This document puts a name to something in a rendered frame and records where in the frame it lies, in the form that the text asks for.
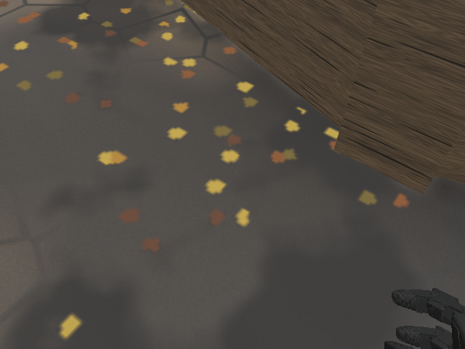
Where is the robot right hand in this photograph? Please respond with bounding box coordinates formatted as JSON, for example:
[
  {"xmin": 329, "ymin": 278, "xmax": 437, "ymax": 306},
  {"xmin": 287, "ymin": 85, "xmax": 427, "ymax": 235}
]
[{"xmin": 384, "ymin": 288, "xmax": 465, "ymax": 349}]

